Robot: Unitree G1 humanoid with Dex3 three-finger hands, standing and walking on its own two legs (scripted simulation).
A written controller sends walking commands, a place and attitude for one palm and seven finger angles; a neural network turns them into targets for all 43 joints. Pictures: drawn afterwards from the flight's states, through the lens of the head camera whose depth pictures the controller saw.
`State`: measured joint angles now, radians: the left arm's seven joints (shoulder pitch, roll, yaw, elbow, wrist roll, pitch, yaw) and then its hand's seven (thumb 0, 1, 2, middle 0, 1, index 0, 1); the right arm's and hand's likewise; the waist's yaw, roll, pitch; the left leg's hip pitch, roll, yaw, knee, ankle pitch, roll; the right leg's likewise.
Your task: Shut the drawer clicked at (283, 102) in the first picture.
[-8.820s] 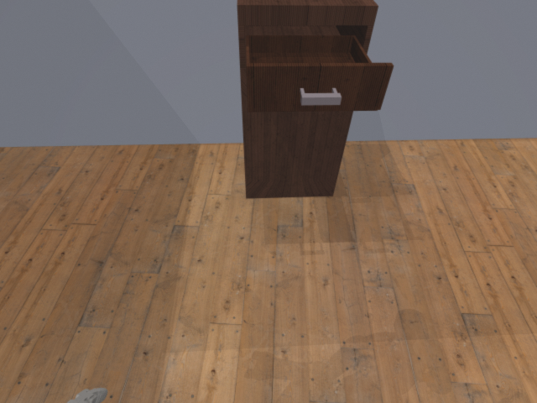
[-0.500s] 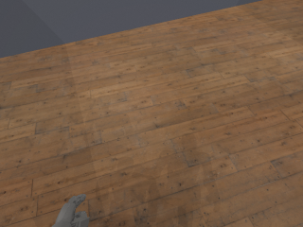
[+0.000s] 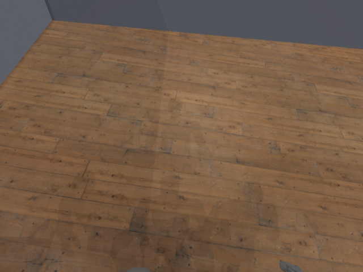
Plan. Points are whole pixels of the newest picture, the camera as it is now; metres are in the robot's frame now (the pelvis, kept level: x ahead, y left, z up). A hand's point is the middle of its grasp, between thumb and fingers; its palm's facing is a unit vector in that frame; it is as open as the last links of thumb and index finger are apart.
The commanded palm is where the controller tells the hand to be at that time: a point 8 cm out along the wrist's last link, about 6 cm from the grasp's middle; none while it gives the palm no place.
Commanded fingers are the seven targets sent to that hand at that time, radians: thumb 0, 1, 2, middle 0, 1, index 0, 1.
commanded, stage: turn to face it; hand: left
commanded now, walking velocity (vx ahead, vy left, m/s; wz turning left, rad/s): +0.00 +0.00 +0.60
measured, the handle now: out of the picture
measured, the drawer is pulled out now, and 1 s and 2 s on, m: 0.30 0.30 0.30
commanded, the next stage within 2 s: none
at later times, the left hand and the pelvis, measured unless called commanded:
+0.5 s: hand out of the picture +0.09 +0.21 -0.12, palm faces +0.27 -0.92 -0.28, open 7.4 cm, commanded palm none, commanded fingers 0.00 0.90 0.90 -0.20 -0.30 -0.20 -0.30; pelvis +0.00 -0.03 +0.01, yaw +16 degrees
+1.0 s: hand out of the picture -0.12 +0.15 -0.16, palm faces +0.59 -0.76 -0.25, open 7.4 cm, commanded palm none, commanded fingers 0.00 0.90 0.90 -0.20 -0.30 -0.20 -0.30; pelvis -0.02 -0.03 +0.01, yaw +35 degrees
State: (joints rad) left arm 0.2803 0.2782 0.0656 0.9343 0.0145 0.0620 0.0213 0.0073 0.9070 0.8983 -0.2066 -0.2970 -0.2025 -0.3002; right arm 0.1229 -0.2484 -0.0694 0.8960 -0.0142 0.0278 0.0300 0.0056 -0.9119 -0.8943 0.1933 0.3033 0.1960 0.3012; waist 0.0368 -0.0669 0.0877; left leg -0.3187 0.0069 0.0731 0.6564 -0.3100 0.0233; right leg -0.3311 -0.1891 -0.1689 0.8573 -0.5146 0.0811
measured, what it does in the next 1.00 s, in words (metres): steps on the spot, turning left: right foot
